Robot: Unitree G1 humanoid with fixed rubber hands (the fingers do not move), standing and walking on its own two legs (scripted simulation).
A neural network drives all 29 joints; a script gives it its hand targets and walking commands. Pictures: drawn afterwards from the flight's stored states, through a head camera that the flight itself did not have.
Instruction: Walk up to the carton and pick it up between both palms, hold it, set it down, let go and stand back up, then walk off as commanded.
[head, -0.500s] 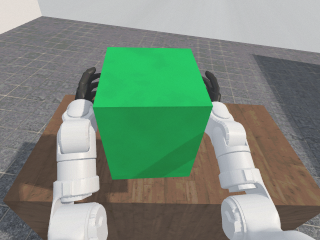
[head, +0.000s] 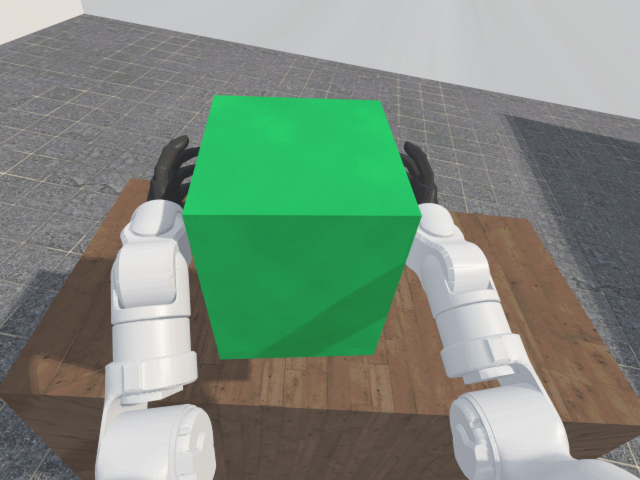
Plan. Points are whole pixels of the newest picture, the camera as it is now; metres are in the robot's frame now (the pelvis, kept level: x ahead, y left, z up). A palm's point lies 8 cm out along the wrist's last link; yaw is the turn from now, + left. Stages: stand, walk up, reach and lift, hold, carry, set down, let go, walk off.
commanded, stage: hold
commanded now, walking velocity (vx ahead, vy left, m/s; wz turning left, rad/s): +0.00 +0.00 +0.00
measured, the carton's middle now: (298, 232) +0.37 +0.01 +0.15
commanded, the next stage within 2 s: none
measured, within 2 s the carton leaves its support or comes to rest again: neither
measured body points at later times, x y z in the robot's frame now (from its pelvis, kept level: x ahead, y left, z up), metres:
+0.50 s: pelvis +0.00 +0.00 +0.00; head -0.04 +0.00 +0.45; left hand +0.38 +0.14 +0.21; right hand +0.38 -0.15 +0.19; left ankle +0.02 +0.14 -0.75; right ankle +0.02 -0.12 -0.75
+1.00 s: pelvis +0.01 +0.00 +0.00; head -0.03 +0.00 +0.45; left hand +0.39 +0.13 +0.21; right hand +0.39 -0.16 +0.19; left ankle +0.02 +0.14 -0.75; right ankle +0.02 -0.12 -0.75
